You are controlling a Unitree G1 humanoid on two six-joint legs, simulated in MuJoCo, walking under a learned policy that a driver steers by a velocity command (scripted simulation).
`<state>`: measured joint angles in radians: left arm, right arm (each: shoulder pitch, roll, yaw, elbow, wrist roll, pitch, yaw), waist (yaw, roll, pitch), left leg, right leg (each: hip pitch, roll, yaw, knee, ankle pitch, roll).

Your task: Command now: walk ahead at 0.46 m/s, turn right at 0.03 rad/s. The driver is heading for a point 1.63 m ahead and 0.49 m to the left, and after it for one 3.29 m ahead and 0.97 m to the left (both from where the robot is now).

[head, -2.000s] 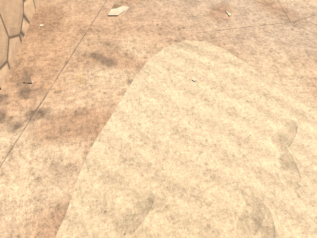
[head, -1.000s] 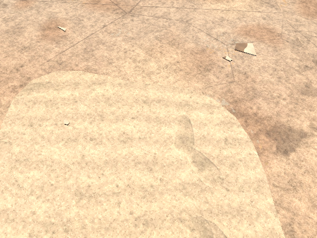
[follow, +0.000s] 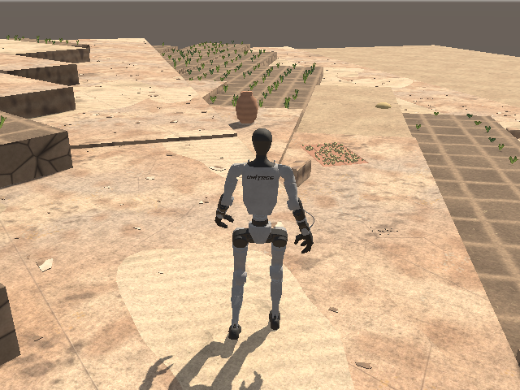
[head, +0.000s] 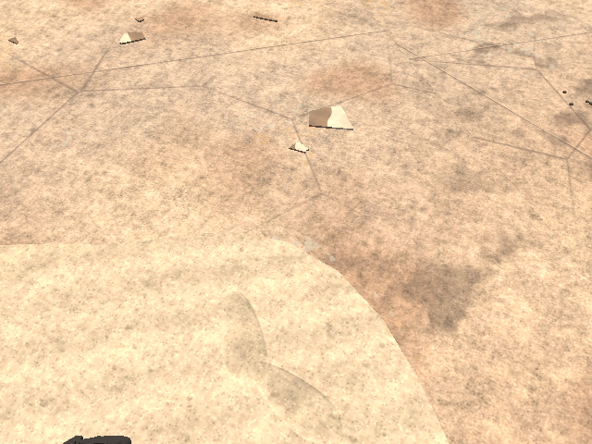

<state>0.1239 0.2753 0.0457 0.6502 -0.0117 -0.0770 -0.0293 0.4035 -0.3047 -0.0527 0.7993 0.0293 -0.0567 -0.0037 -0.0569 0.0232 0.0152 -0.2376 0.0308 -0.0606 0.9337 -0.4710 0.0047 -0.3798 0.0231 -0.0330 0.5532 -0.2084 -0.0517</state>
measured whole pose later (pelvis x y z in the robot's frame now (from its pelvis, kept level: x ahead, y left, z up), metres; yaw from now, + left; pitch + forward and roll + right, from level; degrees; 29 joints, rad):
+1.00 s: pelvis +0.56 -0.01 -0.01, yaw +2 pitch +2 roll +1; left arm 0.04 0.26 0.03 0.70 0.00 -0.10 -0.03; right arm 0.39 -0.31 -0.05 0.87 0.01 -0.04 0.00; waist -0.07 0.00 0.03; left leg -0.07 -0.01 -0.03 0.62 -0.49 0.02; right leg -0.48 -0.02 -0.02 0.54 -0.09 -0.04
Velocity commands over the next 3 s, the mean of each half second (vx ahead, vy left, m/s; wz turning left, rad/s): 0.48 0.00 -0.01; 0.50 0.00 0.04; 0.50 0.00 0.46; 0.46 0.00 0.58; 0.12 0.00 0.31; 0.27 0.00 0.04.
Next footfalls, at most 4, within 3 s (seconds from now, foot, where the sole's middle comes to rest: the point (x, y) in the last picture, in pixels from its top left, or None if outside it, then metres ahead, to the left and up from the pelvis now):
0.44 left None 0.43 0.12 -0.77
0.96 right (347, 340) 0.72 -0.12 -0.77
1.50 left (229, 265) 0.96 0.18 -0.77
1.98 right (244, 173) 1.30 0.14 -0.77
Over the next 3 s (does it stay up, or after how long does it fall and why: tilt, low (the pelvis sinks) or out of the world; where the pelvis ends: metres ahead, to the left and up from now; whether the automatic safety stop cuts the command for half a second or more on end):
stays up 1.28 0.27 0.02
